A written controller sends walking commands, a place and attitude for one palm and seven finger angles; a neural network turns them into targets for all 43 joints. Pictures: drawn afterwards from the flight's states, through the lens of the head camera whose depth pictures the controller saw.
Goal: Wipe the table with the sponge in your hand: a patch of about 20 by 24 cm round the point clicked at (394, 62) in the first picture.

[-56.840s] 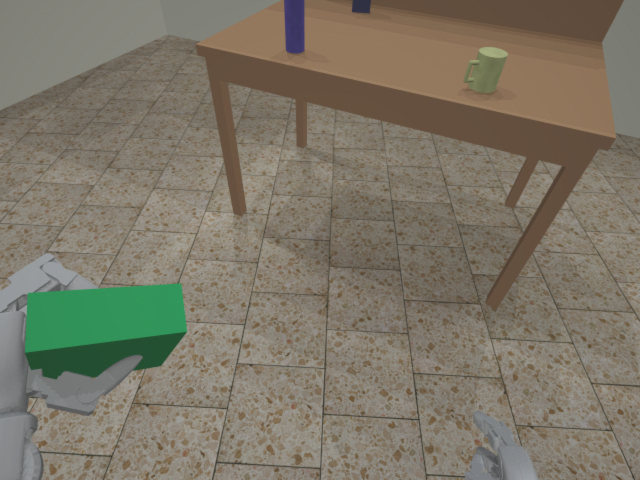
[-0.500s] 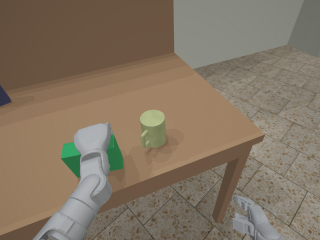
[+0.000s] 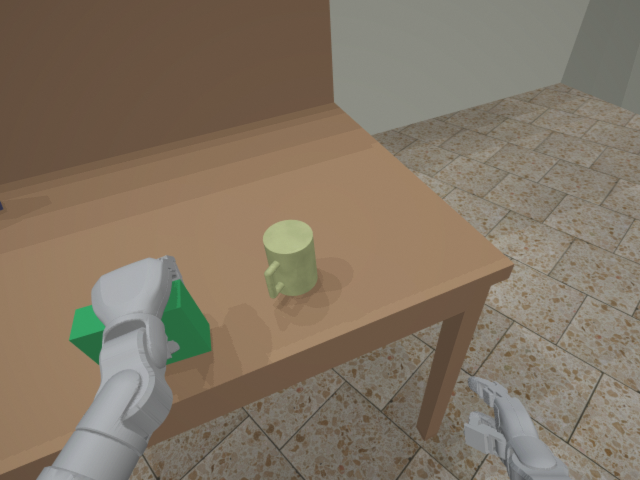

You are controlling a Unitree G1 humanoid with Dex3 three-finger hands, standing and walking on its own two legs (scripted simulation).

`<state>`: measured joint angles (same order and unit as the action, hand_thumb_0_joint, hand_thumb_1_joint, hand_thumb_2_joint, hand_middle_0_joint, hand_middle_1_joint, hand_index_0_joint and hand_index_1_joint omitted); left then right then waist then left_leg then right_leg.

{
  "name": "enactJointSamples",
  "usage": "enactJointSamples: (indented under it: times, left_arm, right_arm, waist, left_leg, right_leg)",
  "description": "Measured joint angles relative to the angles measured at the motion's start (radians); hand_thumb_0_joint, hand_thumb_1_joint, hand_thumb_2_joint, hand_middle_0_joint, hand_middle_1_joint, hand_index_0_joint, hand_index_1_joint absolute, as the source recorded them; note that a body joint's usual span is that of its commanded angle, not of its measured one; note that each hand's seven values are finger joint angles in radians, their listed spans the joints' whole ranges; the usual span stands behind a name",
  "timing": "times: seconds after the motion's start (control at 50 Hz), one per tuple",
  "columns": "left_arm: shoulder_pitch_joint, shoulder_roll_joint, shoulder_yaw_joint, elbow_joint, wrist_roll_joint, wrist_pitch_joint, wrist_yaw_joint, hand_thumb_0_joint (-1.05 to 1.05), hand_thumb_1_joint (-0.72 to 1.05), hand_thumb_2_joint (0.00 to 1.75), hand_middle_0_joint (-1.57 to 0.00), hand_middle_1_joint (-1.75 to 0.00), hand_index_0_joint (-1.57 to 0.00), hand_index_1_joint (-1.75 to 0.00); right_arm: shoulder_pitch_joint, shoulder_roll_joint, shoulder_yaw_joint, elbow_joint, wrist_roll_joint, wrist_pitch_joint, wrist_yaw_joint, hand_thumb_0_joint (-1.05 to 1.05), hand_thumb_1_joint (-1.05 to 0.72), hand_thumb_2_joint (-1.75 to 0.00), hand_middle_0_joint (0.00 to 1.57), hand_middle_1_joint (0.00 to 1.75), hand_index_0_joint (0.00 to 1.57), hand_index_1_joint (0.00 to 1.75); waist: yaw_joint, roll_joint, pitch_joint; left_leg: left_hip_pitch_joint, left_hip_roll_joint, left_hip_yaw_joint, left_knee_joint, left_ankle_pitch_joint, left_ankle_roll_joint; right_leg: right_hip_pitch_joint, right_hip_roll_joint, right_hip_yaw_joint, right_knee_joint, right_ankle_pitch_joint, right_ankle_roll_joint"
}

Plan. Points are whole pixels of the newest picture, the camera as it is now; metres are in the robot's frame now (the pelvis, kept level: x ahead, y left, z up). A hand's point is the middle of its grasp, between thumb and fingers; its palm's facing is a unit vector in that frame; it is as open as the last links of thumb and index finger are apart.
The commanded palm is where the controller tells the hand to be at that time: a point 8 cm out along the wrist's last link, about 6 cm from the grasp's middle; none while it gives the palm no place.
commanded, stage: slide back across to the middle lane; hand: left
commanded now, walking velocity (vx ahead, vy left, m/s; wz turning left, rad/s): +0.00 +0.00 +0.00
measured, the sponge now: (153, 338) +0.28 +0.27 +0.03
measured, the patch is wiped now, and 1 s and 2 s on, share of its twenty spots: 0.95 0.95 0.95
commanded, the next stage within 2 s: wipe forward along the middle lane in 0.08 s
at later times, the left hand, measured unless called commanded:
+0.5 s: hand (128, 316) +0.28 +0.30 +0.07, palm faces -0.03 -0.06 -1.00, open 9.1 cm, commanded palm +0.27 +0.30 +0.12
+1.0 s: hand (126, 290) +0.33 +0.32 +0.07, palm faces -0.08 -0.03 -1.00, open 9.1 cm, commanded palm +0.32 +0.33 +0.11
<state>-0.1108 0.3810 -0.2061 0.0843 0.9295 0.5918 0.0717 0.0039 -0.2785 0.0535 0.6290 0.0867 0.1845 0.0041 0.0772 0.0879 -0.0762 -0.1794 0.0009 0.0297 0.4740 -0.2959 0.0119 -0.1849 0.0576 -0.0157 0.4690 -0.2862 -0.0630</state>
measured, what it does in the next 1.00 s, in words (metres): stands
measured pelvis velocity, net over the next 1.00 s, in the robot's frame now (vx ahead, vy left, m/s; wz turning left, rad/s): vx -0.03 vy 0.00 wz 0.04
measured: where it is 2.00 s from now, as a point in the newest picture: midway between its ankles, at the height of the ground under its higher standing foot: outside the picture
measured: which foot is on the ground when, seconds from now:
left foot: down 0.00-1.00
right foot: down 0.00-1.00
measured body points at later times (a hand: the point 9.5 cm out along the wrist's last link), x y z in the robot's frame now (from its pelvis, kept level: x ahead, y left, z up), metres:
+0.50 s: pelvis -0.01 -0.01 +0.00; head -0.01 -0.04 +0.45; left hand +0.28 +0.30 +0.13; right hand +0.20 -0.23 -0.11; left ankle -0.03 +0.11 -0.74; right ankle -0.02 -0.08 -0.74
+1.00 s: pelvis -0.03 +0.00 +0.00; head -0.01 -0.03 +0.45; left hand +0.33 +0.32 +0.13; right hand +0.12 -0.26 -0.13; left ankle -0.03 +0.11 -0.74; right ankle -0.02 -0.08 -0.74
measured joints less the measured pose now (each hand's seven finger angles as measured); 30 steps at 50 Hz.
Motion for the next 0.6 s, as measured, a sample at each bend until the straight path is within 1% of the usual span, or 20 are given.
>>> enactJointSamples:
  times: [0.14,0.2,0.28,0.38,0.48,0.6]
  left_arm:
    - [0.031,0.049,0.050,0.004,-0.013,-0.040,-0.026,-0.02,-0.45,1.10,-0.76,-1.45,-0.85,-1.42]
    - [0.045,0.065,0.071,0.005,-0.017,-0.070,-0.035,-0.02,-0.45,1.10,-0.76,-1.45,-0.85,-1.42]
    - [0.040,0.071,0.078,0.022,-0.015,-0.109,-0.037,-0.02,-0.45,1.10,-0.76,-1.45,-0.85,-1.42]
    - [-0.008,0.067,0.077,0.077,-0.007,-0.147,-0.041,-0.04,-0.46,1.10,-0.77,-1.44,-0.86,-1.41]
    - [-0.092,0.072,0.088,0.181,0.000,-0.187,-0.031,-0.04,-0.47,1.11,-0.79,-1.43,-0.87,-1.40]
    - [-0.190,0.088,0.113,0.317,0.008,-0.225,-0.037,-0.03,-0.48,1.11,-0.79,-1.42,-0.88,-1.39]
  right_arm:
    - [0.022,-0.013,-0.010,0.002,-0.003,-0.015,-0.019,0.02,-0.91,-0.90,0.20,0.29,0.20,0.30]
    - [0.035,-0.017,-0.015,0.003,-0.005,-0.023,-0.026,0.02,-0.91,-0.90,0.20,0.29,0.20,0.30]
    - [0.055,-0.023,-0.023,0.008,-0.006,-0.035,-0.035,0.02,-0.91,-0.90,0.20,0.29,0.20,0.30]
    - [0.071,-0.022,-0.027,0.025,-0.008,-0.046,-0.048,0.02,-0.91,-0.90,0.20,0.29,0.20,0.30]
    - [0.079,-0.013,-0.022,0.046,-0.007,-0.053,-0.058,0.02,-0.91,-0.90,0.20,0.29,0.20,0.30]
    - [0.095,-0.007,-0.018,0.053,-0.005,-0.050,-0.060,0.02,-0.91,-0.90,0.20,0.29,0.20,0.30]
  waist:
    - [-0.004,0.002,0.013]
    - [-0.004,0.004,0.017]
    - [-0.003,0.006,0.022]
    - [0.000,0.007,0.027]
    - [0.001,0.003,0.027]
    - [-0.013,-0.006,0.020]
  left_leg:
    - [0.000,0.003,-0.006,-0.001,0.004,-0.004]
    - [-0.004,0.004,-0.010,-0.001,0.007,-0.004]
    - [-0.013,0.002,-0.021,0.000,0.011,-0.004]
    - [-0.029,-0.001,-0.032,-0.002,0.020,-0.004]
    - [-0.051,-0.002,-0.041,0.000,0.029,-0.005]
    - [-0.084,0.001,-0.046,0.011,0.033,-0.007]
  right_leg:
    - [0.004,0.004,-0.006,-0.006,0.005,-0.004]
    - [0.002,0.004,-0.009,-0.009,0.007,-0.005]
    - [0.000,0.003,-0.019,-0.015,0.011,-0.006]
    - [-0.011,-0.001,-0.031,-0.020,0.018,-0.006]
    - [-0.029,-0.002,-0.040,-0.021,0.025,-0.007]
    - [-0.058,0.002,-0.045,-0.018,0.032,-0.010]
